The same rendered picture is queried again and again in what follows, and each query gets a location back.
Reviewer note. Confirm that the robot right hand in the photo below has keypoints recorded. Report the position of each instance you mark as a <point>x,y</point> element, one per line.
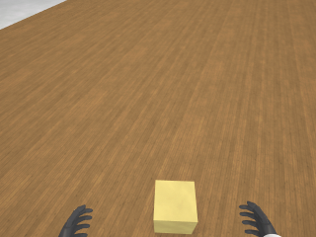
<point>262,223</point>

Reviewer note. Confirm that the carton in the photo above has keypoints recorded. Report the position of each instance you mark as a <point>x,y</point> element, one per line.
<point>175,207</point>

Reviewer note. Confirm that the robot left hand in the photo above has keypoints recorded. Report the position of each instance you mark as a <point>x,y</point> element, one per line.
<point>70,227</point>

